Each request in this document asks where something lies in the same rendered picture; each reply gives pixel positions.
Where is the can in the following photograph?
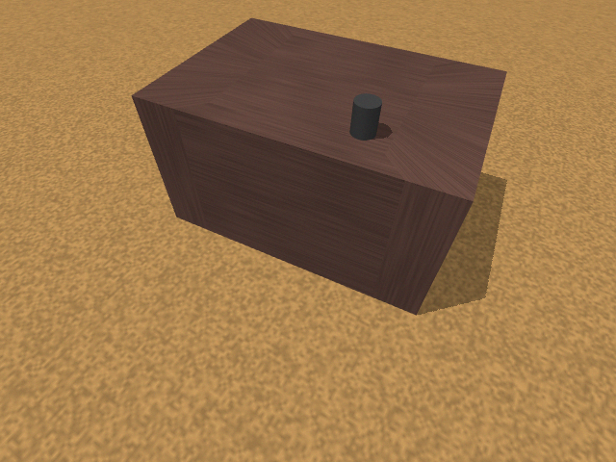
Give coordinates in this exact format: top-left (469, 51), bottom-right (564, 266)
top-left (349, 93), bottom-right (382, 141)

